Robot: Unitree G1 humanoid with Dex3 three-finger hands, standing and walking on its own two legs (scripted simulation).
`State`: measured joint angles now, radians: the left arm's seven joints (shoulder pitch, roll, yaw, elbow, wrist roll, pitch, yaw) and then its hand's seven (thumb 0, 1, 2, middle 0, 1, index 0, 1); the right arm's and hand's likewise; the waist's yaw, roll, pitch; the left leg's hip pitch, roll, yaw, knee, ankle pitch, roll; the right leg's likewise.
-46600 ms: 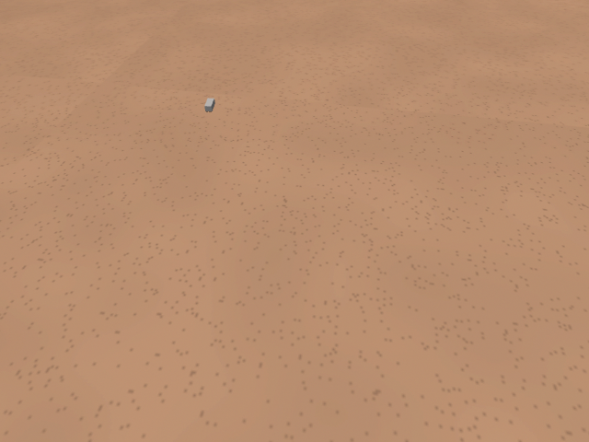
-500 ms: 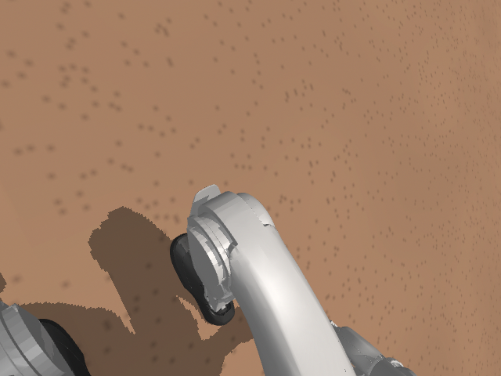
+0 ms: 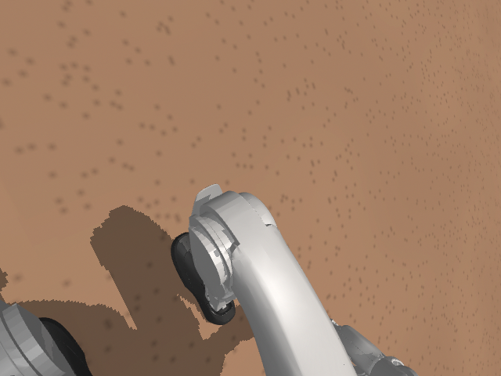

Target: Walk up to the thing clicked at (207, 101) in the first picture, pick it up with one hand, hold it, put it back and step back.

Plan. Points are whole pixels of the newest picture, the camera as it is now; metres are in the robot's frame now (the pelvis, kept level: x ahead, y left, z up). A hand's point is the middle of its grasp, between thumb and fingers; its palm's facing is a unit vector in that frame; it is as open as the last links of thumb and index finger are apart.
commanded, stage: close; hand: left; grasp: from above
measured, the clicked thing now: out of the picture +0.50 +0.35 -0.30
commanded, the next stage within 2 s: settle in 0.72 s
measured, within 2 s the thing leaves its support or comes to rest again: leaves its support in 1.12 s
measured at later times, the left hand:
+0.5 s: hand out of the picture +0.48 +0.34 -0.27, palm faces -0.42 -0.17 -0.89, open 7.4 cm
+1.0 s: hand out of the picture +0.49 +0.34 -0.26, palm faces -0.42 -0.18 -0.89, open 7.0 cm
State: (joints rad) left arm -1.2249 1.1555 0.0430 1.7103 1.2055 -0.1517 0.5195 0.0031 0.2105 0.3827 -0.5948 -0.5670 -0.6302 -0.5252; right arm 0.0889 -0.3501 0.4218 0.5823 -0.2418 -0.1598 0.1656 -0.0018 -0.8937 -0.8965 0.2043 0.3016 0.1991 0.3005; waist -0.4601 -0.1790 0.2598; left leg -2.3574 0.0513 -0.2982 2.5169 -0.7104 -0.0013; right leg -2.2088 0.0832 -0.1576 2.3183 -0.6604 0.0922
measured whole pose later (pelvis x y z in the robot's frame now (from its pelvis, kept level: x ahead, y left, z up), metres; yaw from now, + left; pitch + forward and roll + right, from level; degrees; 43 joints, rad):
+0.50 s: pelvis +0.00 +0.00 +0.00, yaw +0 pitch +29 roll -17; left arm -1.22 1.16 0.04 1.71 1.20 -0.15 0.52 0.00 0.48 0.18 -0.79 -0.36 -0.83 -0.31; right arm 0.09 -0.34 0.44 0.57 -0.25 -0.15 0.16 0.00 -0.89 -0.90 0.20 0.30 0.20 0.30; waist -0.46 -0.17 0.26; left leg -2.36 0.05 -0.30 2.52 -0.71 0.00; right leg -2.21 0.08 -0.16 2.31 -0.66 0.09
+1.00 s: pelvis +0.00 +0.00 +0.00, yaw +0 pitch +29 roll -17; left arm -1.22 1.15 0.06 1.68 1.22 -0.14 0.50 0.01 0.50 0.02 -0.92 -0.20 -0.97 -0.15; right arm 0.09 -0.35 0.42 0.57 -0.25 -0.13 0.16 0.00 -0.91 -0.90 0.20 0.30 0.20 0.30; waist -0.46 -0.17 0.25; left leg -2.36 0.05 -0.30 2.51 -0.71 0.00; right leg -2.21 0.08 -0.16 2.31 -0.66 0.09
